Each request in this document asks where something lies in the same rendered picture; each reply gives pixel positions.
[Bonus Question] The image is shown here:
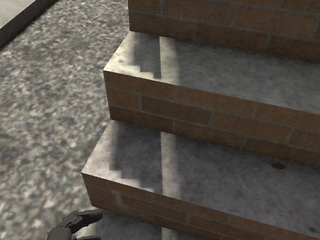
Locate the left robot hand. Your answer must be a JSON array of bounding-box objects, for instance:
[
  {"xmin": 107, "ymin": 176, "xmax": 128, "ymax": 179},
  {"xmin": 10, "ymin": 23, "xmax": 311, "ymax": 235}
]
[{"xmin": 46, "ymin": 209, "xmax": 103, "ymax": 240}]

